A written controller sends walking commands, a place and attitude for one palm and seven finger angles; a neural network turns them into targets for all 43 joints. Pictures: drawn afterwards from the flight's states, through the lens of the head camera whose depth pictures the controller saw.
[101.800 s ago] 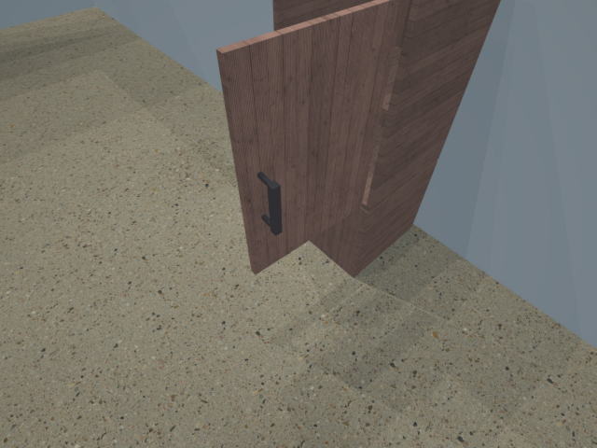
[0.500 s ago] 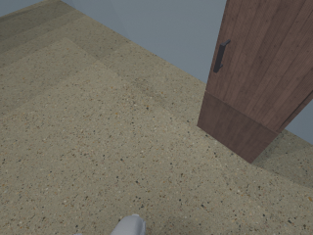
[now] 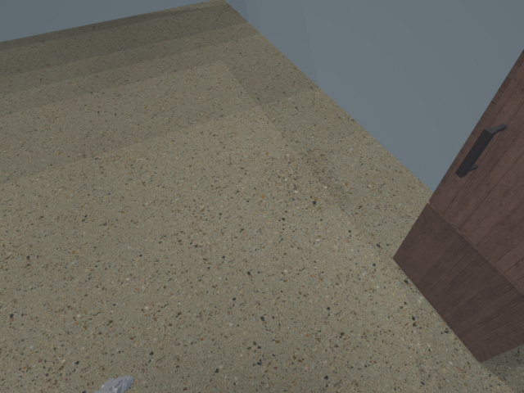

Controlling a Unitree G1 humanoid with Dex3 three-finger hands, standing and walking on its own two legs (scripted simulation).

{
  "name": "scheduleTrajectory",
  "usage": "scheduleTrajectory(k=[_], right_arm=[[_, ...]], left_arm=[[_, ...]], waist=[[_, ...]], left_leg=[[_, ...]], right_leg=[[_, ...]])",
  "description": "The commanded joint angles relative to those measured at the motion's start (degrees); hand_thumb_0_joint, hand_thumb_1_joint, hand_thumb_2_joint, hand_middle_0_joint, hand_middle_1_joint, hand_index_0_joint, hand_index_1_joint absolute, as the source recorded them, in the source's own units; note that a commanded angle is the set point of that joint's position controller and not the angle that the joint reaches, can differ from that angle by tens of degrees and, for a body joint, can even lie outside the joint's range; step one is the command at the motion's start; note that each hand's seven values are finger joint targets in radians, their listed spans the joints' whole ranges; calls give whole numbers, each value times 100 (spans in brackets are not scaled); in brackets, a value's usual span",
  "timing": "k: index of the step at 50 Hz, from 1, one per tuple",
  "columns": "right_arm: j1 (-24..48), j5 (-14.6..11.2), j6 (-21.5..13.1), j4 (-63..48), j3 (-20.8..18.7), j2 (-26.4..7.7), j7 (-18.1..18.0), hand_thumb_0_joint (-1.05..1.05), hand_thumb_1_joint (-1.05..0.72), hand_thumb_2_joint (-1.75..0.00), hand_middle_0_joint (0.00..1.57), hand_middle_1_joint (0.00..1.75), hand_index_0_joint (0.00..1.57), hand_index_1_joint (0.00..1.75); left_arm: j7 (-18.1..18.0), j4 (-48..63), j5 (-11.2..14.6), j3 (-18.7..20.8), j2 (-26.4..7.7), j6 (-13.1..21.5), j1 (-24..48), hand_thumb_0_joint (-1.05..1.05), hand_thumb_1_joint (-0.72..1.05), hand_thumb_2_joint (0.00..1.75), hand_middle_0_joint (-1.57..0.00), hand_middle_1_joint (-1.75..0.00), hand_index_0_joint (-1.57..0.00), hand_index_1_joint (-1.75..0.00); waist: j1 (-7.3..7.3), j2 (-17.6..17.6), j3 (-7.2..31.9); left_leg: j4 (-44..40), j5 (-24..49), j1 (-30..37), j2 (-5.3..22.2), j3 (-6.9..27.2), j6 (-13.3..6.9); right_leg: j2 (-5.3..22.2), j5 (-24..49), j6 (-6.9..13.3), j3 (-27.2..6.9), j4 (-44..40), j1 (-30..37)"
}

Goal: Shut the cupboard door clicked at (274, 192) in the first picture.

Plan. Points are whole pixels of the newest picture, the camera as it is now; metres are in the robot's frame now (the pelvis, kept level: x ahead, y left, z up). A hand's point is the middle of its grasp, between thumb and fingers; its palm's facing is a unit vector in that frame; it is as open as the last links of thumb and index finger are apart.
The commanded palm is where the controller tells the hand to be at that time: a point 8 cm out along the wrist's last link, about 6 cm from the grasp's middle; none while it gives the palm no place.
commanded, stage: walk to a spot facing it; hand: left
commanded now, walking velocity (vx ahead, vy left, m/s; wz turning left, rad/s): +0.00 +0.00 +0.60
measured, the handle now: (480, 151) +0.66 -0.49 -0.06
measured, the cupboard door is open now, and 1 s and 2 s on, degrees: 0 0 0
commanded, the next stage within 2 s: turn to face it in 0.62 s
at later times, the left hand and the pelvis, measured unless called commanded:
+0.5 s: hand out of the picture +0.03 +0.23 -0.18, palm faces +0.34 -0.91 -0.23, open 7.3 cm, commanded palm none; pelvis +0.07 +0.02 +0.00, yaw +19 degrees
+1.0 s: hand out of the picture +0.14 +0.18 -0.14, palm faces +0.42 -0.87 -0.25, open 7.3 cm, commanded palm none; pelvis +0.16 -0.01 +0.02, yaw +24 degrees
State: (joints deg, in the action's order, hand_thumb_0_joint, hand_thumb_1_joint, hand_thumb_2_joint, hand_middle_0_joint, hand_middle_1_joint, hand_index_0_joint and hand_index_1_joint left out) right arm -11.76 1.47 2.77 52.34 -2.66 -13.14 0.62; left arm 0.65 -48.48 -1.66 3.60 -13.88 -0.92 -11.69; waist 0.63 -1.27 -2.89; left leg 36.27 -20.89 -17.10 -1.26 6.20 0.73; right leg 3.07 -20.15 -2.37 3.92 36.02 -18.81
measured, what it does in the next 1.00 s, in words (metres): walks ahead, turning left: left foot, then right foot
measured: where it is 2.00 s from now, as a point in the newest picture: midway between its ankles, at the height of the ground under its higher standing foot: outside the picture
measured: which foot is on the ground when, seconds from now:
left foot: down 0.00-0.00, up 0.02-0.36, down 0.38-0.88, up 0.90-1.00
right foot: down 0.00-0.38, up 0.40-0.84, down 0.86-1.00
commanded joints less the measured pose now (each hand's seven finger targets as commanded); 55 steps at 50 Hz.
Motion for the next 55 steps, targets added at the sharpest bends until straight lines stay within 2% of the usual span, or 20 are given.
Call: scheduleTrajectory(k=[1, 3, 4, 7, 13, 16, 18, 19, 20, 21, 26, 34, 38, 41, 42, 44, 45, 46, 50, 55], right_arm=[[678, -1, -84, -763, -312, -709, -16, 0, -90, -90, 20, 30, 20, 30], [377, 24, -24, -526, -330, -621, 45, 0, -90, -90, 20, 30, 20, 30], [243, 27, 0, -427, -314, -582, 92, 0, -90, -90, 20, 30, 20, 30], [147, -29, 30, -343, -235, -314, 153, 0, -90, -90, 20, 30, 20, 30], [645, -40, -58, -512, -95, -108, 165, 0, -90, -90, 20, 30, 20, 30], [532, -46, -136, -556, -109, -230, 144, 0, -90, -90, 20, 30, 20, 30], [-286, 5, -202, -351, -205, -566, 117, 0, -90, -90, 20, 30, 20, 30], [-719, 52, -258, -275, -365, -1224, 72, 0, -90, -90, 20, 30, 20, 30], [-1176, -33, -228, -176, -456, -1641, -3, 0, -90, -90, 20, 30, 20, 30], [-1211, -52, -178, -85, -416, -1566, -54, 0, -90, -90, 20, 30, 20, 30], [-167, -2, -257, -374, -220, -998, -191, 0, -90, -90, 20, 30, 20, 30], [-286, 26, -278, -273, -281, -1067, -111, 0, -90, -90, 20, 30, 20, 30], [-348, 50, -272, -201, -249, -903, -140, 0, -90, -90, 20, 30, 20, 30], [-239, -4, -311, -69, -150, -658, -201, 0, -90, -90, 20, 30, 20, 30], [-317, -48, -345, 10, -112, -470, -188, 0, -90, -90, 20, 30, 20, 30], [-638, -80, -312, -2, -13, -155, -175, 0, -90, -90, 20, 30, 20, 30], [-676, -44, -251, 56, -57, -291, -151, 0, -90, -90, 20, 30, 20, 30], [-579, 13, -175, 166, -60, -251, -171, 0, -90, -90, 20, 30, 20, 30], [-361, -77, -148, 299, -74, -271, -214, 0, -90, -90, 20, 30, 20, 30], [-7, -77, -74, 166, -135, -184, -251, 0, -90, -90, 20, 30, 20, 30]], left_arm=[[-184, 121, 13, 290, -1266, 135, -1003, 0, 90, 90, -20, -30, -20, -30], [-230, 313, 2, 239, -889, 183, -211, 0, 90, 90, -20, -30, -20, -30], [-228, 344, 12, 179, -735, 205, 12, 0, 90, 90, -20, -30, -20, -30], [-234, 262, 17, 168, -603, 252, -136, 0, 90, 90, -20, -30, -20, -30], [-259, -42, -10, 273, -841, 213, -876, 0, 90, 90, -20, -30, -20, -30], [-240, -38, -12, 333, -964, 192, -871, 0, 90, 90, -20, -30, -20, -30], [-214, 23, 61, 342, -977, 192, -712, 0, 90, 90, -20, -30, -20, -30], [-173, 208, 126, 285, -654, 163, -689, 0, 90, 90, -20, -30, -20, -30], [-183, 484, 119, 119, -391, 132, -266, 0, 90, 90, -20, -30, -20, -30], [-237, 575, 80, 150, -552, 47, -82, 0, 90, 90, -20, -30, -20, -30], [-143, 189, 37, 220, -457, -60, -111, 0, 90, 90, -20, -30, -20, -30], [-40, 379, 21, 179, -414, -27, 440, 0, 90, 90, -20, -30, -20, -30], [-43, 339, 31, 69, -243, 21, 384, 0, 90, 90, -20, -30, -20, -30], [-103, -52, 54, 0, -159, 110, -377, 0, 90, 90, -20, -30, -20, -30], [-128, -181, 31, 20, -330, 182, -644, 0, 90, 90, -20, -30, -20, -30], [-169, -274, 10, 45, -925, 273, -584, 0, 90, 90, -20, -30, -20, -30], [-155, -214, 11, 18, -921, 215, -349, 0, 90, 90, -20, -30, -20, -30], [-166, -268, 33, 21, -658, 246, -205, 0, 90, 90, -20, -30, -20, -30], [-214, -465, 85, 104, -550, 194, -469, 0, 90, 90, -20, -30, -20, -30], [-250, -544, 89, 225, -514, 148, -808, 0, 90, 90, -20, -30, -20, -30]], waist=[[-479, 1590, -264], [-60, 1214, -398], [80, 1146, -379], [107, 1061, -68], [-313, 1144, 418], [-265, 1321, 559], [229, 737, 1022], [456, -891, 1404], [655, -1720, 1541], [604, -963, 1532], [118, -620, 686], [148, -694, 195], [122, -862, 326], [-234, -607, 666], [-335, -78, 753], [-140, 1588, 489], [-77, 1116, 124], [-40, 1765, -160], [-81, 853, 227], [-203, 618, 705]], left_leg=[[3222, -1238, -2381, 17, 14, -32], [3758, -458, -2019, 272, -88, 50], [3783, -150, -1863, 376, -197, 99], [3005, 52, -1644, 330, -594, 230], [959, -144, -1397, 256, -1190, 189], [1, 24, -787, 120, -1396, 41], [-1071, 1543, 839, 119, -1262, -96], [-1129, 3787, 2244, 1492, 493, -715], [-1123, 6329, 2672, 2518, 1767, -1444], [-1059, 5729, 2488, 2596, 1331, -1610], [-1564, 3461, 1147, 1500, 619, -930], [-2090, 873, 728, 1261, 1207, -1084], [-1865, 1431, 711, 1202, 1137, -1070], [-1243, 1992, 421, 1008, 606, -795], [-818, 1410, 130, 671, 255, -490], [159, -1074, -548, -24, -433, -39], [465, -1157, -246, 95, -486, -59], [856, -930, -437, 204, -449, -23], [1867, -441, -958, 246, -571, 155], [2268, -68, -1365, 283, -474, 311]], right_leg=[[2531, -1767, 877, -2925, -2879, 847], [2129, -1340, 877, -2207, -2785, 183], [1866, -548, 816, -1344, -2563, 140], [1512, 1749, 749, -14, -2027, 787], [1670, 4254, 744, 552, -1129, 2200], [1802, 4832, 688, 662, -539, 2191], [1633, 4260, 345, 927, 755, 1415], [926, 1245, -59, 1008, 2030, -306], [376, -1941, -210, 392, 3074, -1386], [491, -1854, -99, -186, 3281, -1420], [428, -214, -256, -379, 3128, -1277], [175, -50, -298, -271, 1581, -1217], [-118, -120, -180, -55, 636, -597], [-243, 813, -42, -40, -739, 853], [8, 1309, -3, -409, -1421, 1515], [1719, 1192, 870, -2568, -2264, 1368], [1746, 766, 1126, -2485, -2464, 731], [1429, 1249, 1094, -2612, -2522, 493], [1081, 4486, 1188, -1926, -1769, 1552], [881, 4659, 1025, -1841, -1605, 2168]])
